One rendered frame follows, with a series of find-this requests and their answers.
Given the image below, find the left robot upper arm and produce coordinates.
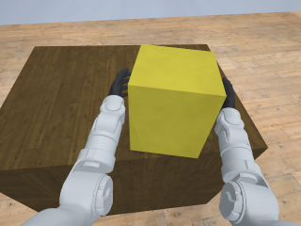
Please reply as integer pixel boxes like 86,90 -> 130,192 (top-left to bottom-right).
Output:
20,170 -> 113,226

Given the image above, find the robot left hand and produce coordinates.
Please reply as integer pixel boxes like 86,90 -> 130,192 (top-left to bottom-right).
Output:
108,68 -> 132,98

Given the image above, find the right robot forearm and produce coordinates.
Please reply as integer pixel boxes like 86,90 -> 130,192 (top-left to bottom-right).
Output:
214,107 -> 279,217

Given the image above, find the left robot forearm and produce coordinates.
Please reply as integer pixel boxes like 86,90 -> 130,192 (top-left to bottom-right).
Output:
59,95 -> 126,204

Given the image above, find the carton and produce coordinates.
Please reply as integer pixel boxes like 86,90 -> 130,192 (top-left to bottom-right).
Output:
128,44 -> 227,158

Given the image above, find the robot right hand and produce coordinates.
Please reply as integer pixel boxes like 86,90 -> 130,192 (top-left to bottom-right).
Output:
219,77 -> 235,112

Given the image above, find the right robot upper arm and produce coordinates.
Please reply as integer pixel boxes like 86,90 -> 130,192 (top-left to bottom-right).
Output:
218,180 -> 300,226

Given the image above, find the pedestal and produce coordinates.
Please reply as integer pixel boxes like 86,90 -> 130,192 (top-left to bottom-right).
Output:
0,44 -> 268,217

